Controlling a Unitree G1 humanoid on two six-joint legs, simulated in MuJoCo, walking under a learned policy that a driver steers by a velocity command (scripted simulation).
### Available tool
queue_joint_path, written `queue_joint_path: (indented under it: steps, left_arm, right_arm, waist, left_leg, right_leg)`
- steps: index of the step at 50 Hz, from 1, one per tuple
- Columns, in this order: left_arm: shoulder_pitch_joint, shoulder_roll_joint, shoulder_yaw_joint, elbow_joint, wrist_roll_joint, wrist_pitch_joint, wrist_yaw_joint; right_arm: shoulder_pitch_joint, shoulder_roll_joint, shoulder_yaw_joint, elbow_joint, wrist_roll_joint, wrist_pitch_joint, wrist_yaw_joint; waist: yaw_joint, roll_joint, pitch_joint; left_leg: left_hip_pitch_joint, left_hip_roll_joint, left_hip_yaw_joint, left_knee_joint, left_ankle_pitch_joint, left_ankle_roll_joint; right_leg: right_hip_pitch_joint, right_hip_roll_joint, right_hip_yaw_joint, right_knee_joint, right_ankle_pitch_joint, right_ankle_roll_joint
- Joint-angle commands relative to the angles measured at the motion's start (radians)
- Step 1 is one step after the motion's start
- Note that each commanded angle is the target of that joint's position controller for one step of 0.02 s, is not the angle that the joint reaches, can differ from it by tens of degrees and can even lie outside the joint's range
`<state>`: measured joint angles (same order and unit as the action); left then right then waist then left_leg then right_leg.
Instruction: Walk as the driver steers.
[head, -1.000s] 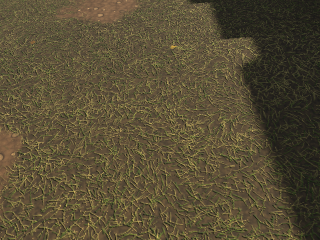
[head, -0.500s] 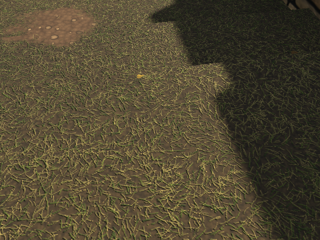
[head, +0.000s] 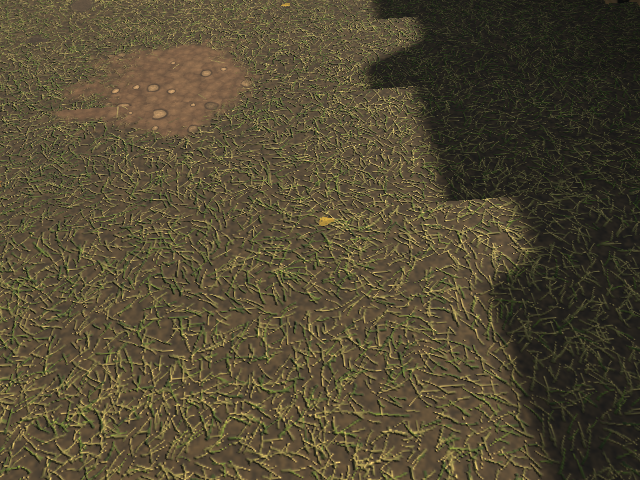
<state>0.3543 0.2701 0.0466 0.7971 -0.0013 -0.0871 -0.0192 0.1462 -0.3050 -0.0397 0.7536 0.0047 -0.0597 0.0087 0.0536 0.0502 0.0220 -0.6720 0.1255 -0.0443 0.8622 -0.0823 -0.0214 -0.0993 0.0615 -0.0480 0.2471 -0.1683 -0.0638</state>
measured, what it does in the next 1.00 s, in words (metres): walks ahead: left foot, then right foot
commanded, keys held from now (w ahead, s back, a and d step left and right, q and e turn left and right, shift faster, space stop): w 0.54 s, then w+q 0.46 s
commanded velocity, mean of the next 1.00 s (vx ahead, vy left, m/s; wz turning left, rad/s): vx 0.50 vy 0.00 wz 0.15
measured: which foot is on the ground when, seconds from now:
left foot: up 0.00-0.20, down 0.22-0.78, up 0.80-1.00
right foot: down 0.00-0.24, up 0.26-0.74, down 0.76-1.00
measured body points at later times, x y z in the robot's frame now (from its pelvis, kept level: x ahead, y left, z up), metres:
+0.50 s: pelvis +0.28 +0.07 +0.00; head +0.30 +0.08 +0.45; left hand +0.43 +0.34 -0.11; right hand +0.33 -0.20 -0.12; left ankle +0.27 +0.15 -0.75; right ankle +0.37 -0.10 -0.68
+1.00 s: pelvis +0.56 +0.02 +0.00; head +0.58 +0.02 +0.45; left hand +0.55 +0.26 -0.13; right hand +0.70 -0.20 -0.14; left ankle +0.60 +0.17 -0.67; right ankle +0.57 -0.08 -0.75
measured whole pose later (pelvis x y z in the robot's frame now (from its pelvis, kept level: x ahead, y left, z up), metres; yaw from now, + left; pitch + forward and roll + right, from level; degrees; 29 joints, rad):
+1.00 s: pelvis +0.56 +0.02 +0.00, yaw +12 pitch +2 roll -2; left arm 0.36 0.18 0.01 0.86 0.08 -0.10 0.02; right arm 0.25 -0.24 -0.01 0.87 -0.08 -0.10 0.09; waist 0.03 0.05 0.00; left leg -0.68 0.07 -0.04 1.06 -0.15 0.06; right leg -0.14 0.02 -0.14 0.26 -0.16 -0.04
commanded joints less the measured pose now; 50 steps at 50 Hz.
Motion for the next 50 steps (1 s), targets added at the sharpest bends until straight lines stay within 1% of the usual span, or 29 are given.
queue_joint_path:
  steps: [1,4,8,10,11,12,13,14,15,16,17,18,20,23,27,32,35,36,37,38,39,40,41,42,43,44,45,47,50]
  left_arm:
    - [-0.035,0.172,0.041,-0.054,-0.008,-0.012,0.013]
    - [0.023,0.189,0.046,-0.018,-0.015,0.001,0.015]
    - [0.030,0.202,0.055,0.012,-0.022,0.023,0.025]
    - [-0.002,0.212,0.057,0.013,-0.021,0.034,0.029]
    - [0.001,0.184,0.046,0.011,-0.013,0.039,0.032]
    - [0.024,0.126,0.020,-0.015,0.014,0.038,0.035]
    - [0.152,0.021,-0.008,-0.025,-0.001,0.016,0.025]
    - [0.076,0.135,0.014,-0.013,-0.022,-0.003,0.018]
    - [-0.019,0.175,0.027,-0.042,-0.042,-0.015,0.013]
    - [-0.068,0.163,0.024,-0.053,-0.035,-0.019,0.018]
    - [-0.091,0.155,0.028,-0.056,-0.017,-0.017,0.021]
    - [-0.070,0.142,0.029,-0.052,-0.013,-0.008,0.019]
    - [-0.041,0.109,0.024,-0.041,-0.011,0.011,0.021]
    - [-0.120,0.091,0.019,-0.069,-0.001,0.024,0.026]
    - [-0.242,0.062,0.008,-0.098,-0.003,0.011,0.015]
    - [-0.403,0.064,0.005,-0.153,-0.011,-0.010,-0.009]
    - [-0.384,0.098,0.016,-0.155,-0.012,-0.024,-0.019]
    - [-0.341,0.114,0.023,-0.144,-0.011,-0.028,-0.018]
    - [-0.240,0.141,0.040,-0.115,-0.009,-0.030,-0.013]
    - [-0.084,0.191,0.062,-0.079,0.001,-0.032,-0.003]
    - [0.051,0.286,0.086,-0.064,0.022,-0.027,0.007]
    - [0.186,0.108,0.007,-0.039,0.091,-0.018,0.014]
    - [0.131,0.075,0.010,-0.013,0.098,-0.025,0.018]
    - [0.031,0.067,0.001,-0.020,0.068,-0.026,0.019]
    - [-0.011,0.013,-0.019,-0.027,0.051,-0.021,0.027]
    - [-0.048,-0.027,-0.036,-0.023,0.048,-0.027,0.035]
    - [-0.094,-0.033,-0.039,-0.039,0.055,-0.026,0.041]
    - [-0.133,-0.005,-0.026,-0.049,0.065,-0.035,0.046]
    - [-0.073,0.034,-0.014,-0.016,0.101,-0.046,0.034]
  right_arm:
    - [-0.071,-0.029,-0.002,-0.067,0.002,-0.018,0.009]
    - [-0.155,-0.033,-0.001,-0.094,0.010,-0.026,0.023]
    - [-0.167,-0.062,-0.010,-0.113,0.010,-0.035,0.042]
    - [-0.046,-0.097,-0.030,-0.082,0.006,-0.037,0.038]
    - [0.107,-0.144,-0.055,-0.035,0.004,-0.035,0.029]
    - [0.278,-0.221,-0.075,-0.007,-0.004,-0.029,0.017]
    - [0.292,-0.271,-0.082,0.008,-0.006,-0.027,0.024]
    - [0.271,-0.168,-0.057,-0.005,0.009,-0.029,0.026]
    - [0.208,-0.136,-0.046,-0.013,0.008,-0.030,0.023]
    - [0.145,-0.123,-0.041,-0.021,0.002,-0.030,0.022]
    - [0.103,-0.098,-0.034,-0.026,-0.006,-0.031,0.024]
    - [0.084,-0.082,-0.029,-0.027,-0.017,-0.035,0.024]
    - [0.083,-0.082,-0.030,-0.015,-0.010,-0.046,0.023]
    - [0.110,-0.112,-0.039,0.013,-0.005,-0.050,0.012]
    - [0.153,-0.128,-0.040,0.041,0.001,-0.037,-0.001]
    - [0.255,-0.147,-0.046,0.092,0.017,-0.011,-0.010]
    - [0.249,-0.162,-0.056,0.100,0.021,0.003,-0.021]
    - [0.238,-0.167,-0.060,0.099,0.020,0.007,-0.023]
    - [0.219,-0.160,-0.057,0.094,0.019,0.010,-0.023]
    - [0.215,-0.118,-0.041,0.082,0.008,0.009,-0.021]
    - [0.282,-0.022,-0.013,0.046,-0.002,-0.002,-0.019]
    - [0.441,0.074,0.041,0.103,-0.152,-0.063,0.078]
    - [0.252,-0.009,-0.003,0.095,-0.106,-0.081,0.097]
    - [0.216,-0.035,-0.005,0.097,-0.080,-0.088,0.080]
    - [0.228,-0.036,-0.006,0.100,-0.082,-0.086,0.065]
    - [0.210,-0.008,0.008,0.090,-0.096,-0.078,0.062]
    - [0.200,0.009,0.019,0.092,-0.101,-0.062,0.064]
    - [0.178,0.017,0.020,0.089,-0.084,-0.045,0.078]
    - [0.104,0.030,0.029,0.072,-0.077,-0.039,0.097]
  waist:
    - [-0.006,-0.105,0.027]
    - [0.026,-0.105,0.048]
    - [0.000,-0.119,0.043]
    - [-0.076,-0.131,-0.031]
    - [-0.142,-0.109,-0.136]
    - [-0.190,0.031,-0.293]
    - [-0.108,0.293,-0.386]
    - [-0.156,0.159,-0.325]
    - [-0.149,0.101,-0.191]
    - [-0.119,0.015,-0.123]
    - [-0.096,-0.001,-0.070]
    - [-0.066,0.029,-0.068]
    - [-0.044,0.033,-0.064]
    - [-0.052,0.003,-0.015]
    - [-0.094,0.002,0.014]
    - [-0.142,-0.002,0.053]
    - [-0.105,0.025,0.036]
    - [-0.077,0.038,0.015]
    - [-0.019,0.034,-0.043]
    - [0.047,0.013,-0.170]
    - [0.058,-0.173,-0.344]
    - [0.080,-0.374,-0.551]
    - [0.103,-0.262,-0.126]
    - [0.048,-0.210,-0.035]
    - [0.004,-0.160,-0.082]
    - [-0.031,-0.136,-0.068]
    - [-0.057,-0.132,-0.065]
    - [-0.071,-0.121,-0.047]
    - [-0.054,-0.094,-0.018]
  left_leg:
    - [0.046,-0.016,0.022,-0.180,0.161,-0.004]
    - [0.048,-0.037,0.028,-0.276,0.179,0.009]
    - [0.062,-0.055,0.022,-0.347,0.058,0.060]
    - [0.248,-0.106,0.073,-0.381,0.014,0.097]
    - [0.474,-0.113,0.080,-0.374,0.033,0.127]
    - [0.772,0.083,-0.147,-0.341,0.069,0.190]
    - [1.043,0.254,-0.629,-0.485,-0.192,0.343]
    - [1.006,0.236,-0.652,-0.557,-0.335,0.313]
    - [0.888,0.210,-0.508,-0.573,-0.303,0.275]
    - [0.760,0.175,-0.408,-0.590,-0.195,0.257]
    - [0.658,0.141,-0.333,-0.617,-0.092,0.253]
    - [0.595,0.120,-0.285,-0.641,-0.024,0.250]
    - [0.539,0.101,-0.215,-0.687,0.054,0.266]
    - [0.523,0.095,-0.140,-0.730,0.133,0.276]
    - [0.544,0.049,-0.042,-0.744,0.144,0.233]
    - [0.630,0.082,-0.091,-0.684,0.116,0.229]
    - [0.684,0.116,-0.145,-0.609,0.152,0.205]
    - [0.684,0.114,-0.152,-0.565,0.210,0.195]
    - [0.657,0.075,-0.127,-0.457,0.318,0.173]
    - [0.550,0.014,-0.090,-0.254,0.277,0.140]
    - [0.213,-0.118,-0.010,0.117,-0.045,0.071]
    - [-0.028,-0.238,-0.113,0.233,-0.473,0.092]
    - [-0.244,-0.179,-0.122,0.408,-0.369,0.112]
    - [-0.231,-0.121,-0.075,0.439,-0.278,0.125]
    - [-0.145,-0.069,-0.069,0.394,-0.236,0.137]
    - [-0.069,-0.027,-0.085,0.362,-0.175,0.137]
    - [-0.016,-0.013,-0.086,0.340,-0.159,0.116]
    - [-0.010,-0.007,-0.063,0.272,-0.132,0.084]
    - [-0.063,0.002,-0.032,0.140,0.047,0.061]
  right_leg:
    - [-0.042,-0.236,0.114,-0.129,0.192,-0.145]
    - [0.029,-0.271,0.122,-0.108,0.165,-0.142]
    - [0.155,-0.328,0.143,-0.026,0.258,-0.113]
    - [0.162,-0.298,0.111,0.124,0.512,-0.082]
    - [0.095,-0.242,0.070,0.314,0.560,-0.053]
    - [-0.111,-0.173,0.021,0.645,0.254,-0.013]
    - [-0.495,0.011,0.079,0.941,-0.397,0.043]
    - [-0.609,-0.042,0.190,1.039,-0.418,0.033]
    - [-0.662,-0.089,0.164,1.037,-0.325,0.019]
    - [-0.633,-0.140,0.134,0.994,-0.233,0.021]
    - [-0.602,-0.169,0.127,0.937,-0.174,0.029]
    - [-0.541,-0.193,0.135,0.910,-0.131,0.034]
    - [-0.498,-0.202,0.123,0.864,-0.104,0.052]
    - [-0.566,-0.211,0.112,0.738,-0.002,0.084]
    - [-0.552,-0.186,0.082,0.484,0.212,0.088]
    - [-0.530,-0.134,0.078,0.296,0.238,0.085]
    - [-0.458,-0.116,0.095,0.235,0.159,0.059]
    - [-0.386,-0.103,0.083,0.223,0.124,0.047]
    - [-0.229,-0.083,0.058,0.189,0.123,0.022]
    - [0.031,-0.140,0.098,0.231,0.146,-0.021]
    - [0.429,-0.388,0.411,0.246,0.089,-0.130]
    - [0.666,-0.449,0.752,0.075,-0.323,-0.313]
    - [0.425,-0.393,0.674,-0.004,-0.522,-0.206]
    - [0.234,-0.394,0.526,-0.032,-0.436,-0.175]
    - [0.147,-0.389,0.451,-0.052,-0.307,-0.169]
    - [0.050,-0.379,0.369,-0.069,-0.135,-0.159]
    - [-0.011,-0.373,0.306,-0.101,-0.044,-0.157]
    - [-0.046,-0.351,0.176,-0.148,0.049,-0.163]
    - [-0.042,-0.338,0.030,-0.170,0.199,-0.181]
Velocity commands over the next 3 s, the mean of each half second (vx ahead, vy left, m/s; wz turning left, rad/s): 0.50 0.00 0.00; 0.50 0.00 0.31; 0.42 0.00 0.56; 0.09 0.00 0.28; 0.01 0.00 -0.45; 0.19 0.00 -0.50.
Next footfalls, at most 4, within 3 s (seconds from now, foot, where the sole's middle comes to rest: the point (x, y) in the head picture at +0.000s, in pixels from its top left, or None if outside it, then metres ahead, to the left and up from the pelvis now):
0.22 left None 0.31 0.15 -0.79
0.76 right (400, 426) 0.61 -0.08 -0.79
1.30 left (257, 329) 0.84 0.26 -0.79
1.74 right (314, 264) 1.04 0.13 -0.79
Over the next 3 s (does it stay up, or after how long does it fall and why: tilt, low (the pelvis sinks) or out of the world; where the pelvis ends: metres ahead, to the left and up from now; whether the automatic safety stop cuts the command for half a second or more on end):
stays up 1.02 0.15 -0.01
